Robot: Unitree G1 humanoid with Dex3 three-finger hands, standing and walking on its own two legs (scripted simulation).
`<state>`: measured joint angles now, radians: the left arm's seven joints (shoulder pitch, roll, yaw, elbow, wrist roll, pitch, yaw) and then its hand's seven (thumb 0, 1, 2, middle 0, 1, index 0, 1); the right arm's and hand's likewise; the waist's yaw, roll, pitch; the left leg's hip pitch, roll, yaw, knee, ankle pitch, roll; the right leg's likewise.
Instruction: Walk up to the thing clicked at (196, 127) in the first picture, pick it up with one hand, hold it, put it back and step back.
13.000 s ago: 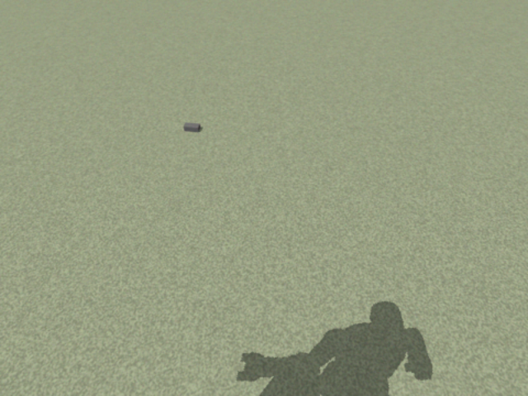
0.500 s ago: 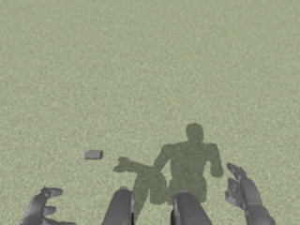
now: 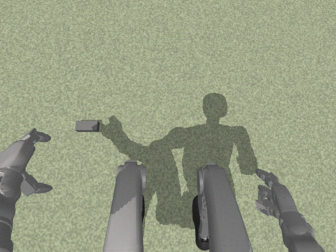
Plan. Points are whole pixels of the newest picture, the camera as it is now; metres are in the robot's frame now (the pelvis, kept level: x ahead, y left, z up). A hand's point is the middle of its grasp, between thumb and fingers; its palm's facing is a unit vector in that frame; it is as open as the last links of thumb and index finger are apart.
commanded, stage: rise first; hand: left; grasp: from above
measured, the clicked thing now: (87, 126) +0.48 +0.37 -0.48
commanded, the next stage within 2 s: none
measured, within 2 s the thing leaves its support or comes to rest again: neither
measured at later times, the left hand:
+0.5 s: hand (53, 140) +0.37 +0.39 -0.27, palm faces -0.43 -0.15 -0.89, open 13.2 cm
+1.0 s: hand (60, 131) +0.41 +0.40 -0.32, palm faces -0.45 -0.07 -0.89, open 13.1 cm
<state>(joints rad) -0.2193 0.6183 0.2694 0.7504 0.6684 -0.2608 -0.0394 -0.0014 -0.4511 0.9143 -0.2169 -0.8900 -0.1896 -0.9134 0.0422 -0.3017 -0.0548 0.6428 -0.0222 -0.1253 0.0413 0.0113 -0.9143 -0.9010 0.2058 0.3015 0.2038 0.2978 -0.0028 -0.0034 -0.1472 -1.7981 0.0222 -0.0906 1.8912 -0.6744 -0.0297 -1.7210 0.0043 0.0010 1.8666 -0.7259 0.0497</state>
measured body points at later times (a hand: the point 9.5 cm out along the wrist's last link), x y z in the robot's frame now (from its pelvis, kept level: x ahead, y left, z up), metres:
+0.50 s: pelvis -0.04 +0.01 -0.15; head +0.19 +0.09 +0.23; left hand +0.39 +0.40 -0.21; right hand +0.05 -0.27 -0.26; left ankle +0.07 +0.13 -0.46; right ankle +0.05 -0.14 -0.46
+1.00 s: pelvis -0.03 +0.02 -0.18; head +0.22 +0.11 +0.19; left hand +0.43 +0.40 -0.27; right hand +0.06 -0.27 -0.27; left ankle +0.07 +0.13 -0.46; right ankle +0.05 -0.14 -0.46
